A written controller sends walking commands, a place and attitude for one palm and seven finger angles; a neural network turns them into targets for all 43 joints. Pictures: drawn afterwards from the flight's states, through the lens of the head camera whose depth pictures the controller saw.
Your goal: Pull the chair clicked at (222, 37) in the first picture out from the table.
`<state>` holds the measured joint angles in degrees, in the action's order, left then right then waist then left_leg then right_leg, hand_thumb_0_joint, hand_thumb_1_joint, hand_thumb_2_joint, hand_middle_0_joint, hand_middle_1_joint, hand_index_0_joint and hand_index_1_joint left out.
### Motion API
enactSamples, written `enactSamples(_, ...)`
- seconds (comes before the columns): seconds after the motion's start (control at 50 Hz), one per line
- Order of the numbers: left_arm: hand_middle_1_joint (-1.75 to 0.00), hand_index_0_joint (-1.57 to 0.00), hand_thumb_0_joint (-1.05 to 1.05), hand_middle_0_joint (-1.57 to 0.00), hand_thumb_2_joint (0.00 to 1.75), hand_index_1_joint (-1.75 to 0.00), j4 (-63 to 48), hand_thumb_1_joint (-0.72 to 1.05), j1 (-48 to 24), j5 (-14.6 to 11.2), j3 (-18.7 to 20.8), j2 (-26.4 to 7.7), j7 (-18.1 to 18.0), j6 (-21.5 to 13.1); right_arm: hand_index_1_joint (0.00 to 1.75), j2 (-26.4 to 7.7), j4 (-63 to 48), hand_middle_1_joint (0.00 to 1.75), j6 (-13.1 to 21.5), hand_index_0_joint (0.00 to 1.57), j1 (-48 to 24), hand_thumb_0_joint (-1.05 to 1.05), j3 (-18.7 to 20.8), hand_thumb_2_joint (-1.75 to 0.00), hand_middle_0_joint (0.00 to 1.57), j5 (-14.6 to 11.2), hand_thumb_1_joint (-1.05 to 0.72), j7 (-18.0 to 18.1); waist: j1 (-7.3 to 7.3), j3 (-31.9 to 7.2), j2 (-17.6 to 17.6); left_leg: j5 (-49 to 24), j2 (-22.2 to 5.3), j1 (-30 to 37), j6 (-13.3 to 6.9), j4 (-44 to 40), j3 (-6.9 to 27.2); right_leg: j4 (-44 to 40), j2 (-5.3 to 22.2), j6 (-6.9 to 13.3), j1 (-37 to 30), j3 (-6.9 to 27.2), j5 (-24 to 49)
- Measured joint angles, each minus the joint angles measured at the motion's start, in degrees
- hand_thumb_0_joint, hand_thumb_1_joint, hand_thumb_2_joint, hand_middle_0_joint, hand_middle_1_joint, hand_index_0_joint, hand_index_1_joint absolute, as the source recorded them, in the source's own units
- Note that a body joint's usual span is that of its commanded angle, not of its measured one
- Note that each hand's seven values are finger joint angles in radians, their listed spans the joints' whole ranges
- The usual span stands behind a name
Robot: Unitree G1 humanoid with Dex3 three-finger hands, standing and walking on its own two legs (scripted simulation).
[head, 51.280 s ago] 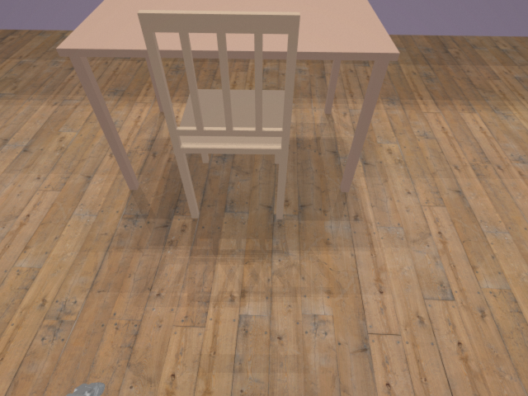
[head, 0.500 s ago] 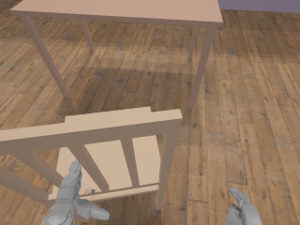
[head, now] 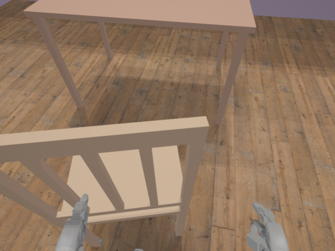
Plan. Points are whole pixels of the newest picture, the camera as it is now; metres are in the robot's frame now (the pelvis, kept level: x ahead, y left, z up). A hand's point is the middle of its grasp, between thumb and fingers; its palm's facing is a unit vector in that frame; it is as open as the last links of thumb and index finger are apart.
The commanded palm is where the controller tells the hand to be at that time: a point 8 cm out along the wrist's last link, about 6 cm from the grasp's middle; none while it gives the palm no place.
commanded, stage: draw the fingers out of the gap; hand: left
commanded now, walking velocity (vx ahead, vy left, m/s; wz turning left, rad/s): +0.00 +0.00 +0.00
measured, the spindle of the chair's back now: (107, 185) +0.29 +0.16 -0.02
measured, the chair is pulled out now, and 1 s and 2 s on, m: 0.68 0.68 0.68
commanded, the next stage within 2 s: draw the hand back to the body in 0.10 s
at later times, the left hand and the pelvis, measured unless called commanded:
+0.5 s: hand (81, 237) +0.16 +0.17 +0.05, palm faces +0.06 -0.99 -0.08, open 17.5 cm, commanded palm +0.11 +0.24 +0.05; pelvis -0.01 +0.00 -0.03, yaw +0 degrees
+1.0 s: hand (42, 230) +0.16 +0.22 +0.10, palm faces +0.18 -0.88 -0.43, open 14.4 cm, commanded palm +0.13 +0.27 +0.15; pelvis +0.01 +0.00 +0.03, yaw +0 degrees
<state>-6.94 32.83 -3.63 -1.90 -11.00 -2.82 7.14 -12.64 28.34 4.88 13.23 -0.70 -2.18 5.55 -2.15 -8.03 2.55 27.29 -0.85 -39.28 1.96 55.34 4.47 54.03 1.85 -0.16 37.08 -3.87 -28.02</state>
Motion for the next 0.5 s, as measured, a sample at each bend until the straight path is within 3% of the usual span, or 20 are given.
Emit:
enactSamples(0.24, 0.00, -0.01, -0.01, -0.01, 0.20, 0.00, -5.65, -0.54, 10.61, 0.55, -0.79, 0.22, 1.53, -2.49, 0.30, 0.70, -0.71, 0.30, -0.35, 0.20, -0.20, 0.02, 1.81, -0.90, 0.20, -0.27, -0.90, 0.51, 0.78, -1.51, -0.01, 1.29, 0.00, -1.80, -0.03, 2.24, 0.37, 1.84, -0.02, 0.01, 1.49, -0.31, -1.18)
enactSamples(0.26, 0.00, -0.01, -0.01, -0.01, 0.20, 0.00, -6.19, -0.54, 11.36, -0.69, -0.76, 0.45, 1.76, -3.56, 0.30, 0.74, -0.72, 0.30, 0.00, 0.20, -0.24, 0.02, 1.89, -0.90, 0.20, -0.24, -0.90, 0.57, 0.81, -1.52, 0.00, 1.40, 0.01, -2.17, -0.02, 2.61, 0.48, 2.14, -0.01, 0.02, 1.78, -0.42, -1.29)
enactSamples(0.32, 0.00, -0.01, -0.01, -0.01, 0.20, 0.00, -8.01, -0.54, 12.69, -3.95, 0.09, 1.04, 3.12, -10.34, 0.30, 1.05, 0.12, 0.30, 1.60, 0.20, -0.35, 0.01, 2.35, -0.90, 0.20, -0.19, -0.90, 0.60, 1.52, -1.69, -0.35, 1.95, -0.10, -3.92, 0.14, 4.33, 0.75, 3.64, -0.14, 0.12, 3.38, -0.62, -1.77)
enactSamples(0.46, 0.00, 0.00, -0.02, -0.01, 0.20, 0.00, -9.52, -0.54, 8.28, -8.07, 5.69, 0.03, 8.22, -27.88, 0.30, 1.99, 3.59, 0.30, 3.02, 0.20, -2.50, 0.01, 2.93, -0.90, 0.20, -0.57, -0.90, -1.12, 2.57, -1.43, -0.44, 3.27, -0.48, -8.30, 0.57, 9.02, 1.30, 8.05, -0.58, 0.47, 7.61, -0.95, -2.96)
enactSamples(0.5, 0.00, 0.00, -0.01, -0.01, 0.20, 0.00, -8.73, -0.55, 6.58, -9.42, 7.42, -0.53, 11.09, -30.21, 0.30, 2.25, 4.14, 0.30, 2.71, 0.20, -3.33, 0.01, 2.85, -0.90, 0.20, -0.93, -0.90, -1.71, 2.48, -1.04, -0.23, 3.54, -0.65, -8.95, 0.65, 9.99, 1.23, 9.01, -0.74, 0.50, 8.35, -0.83, -3.14)
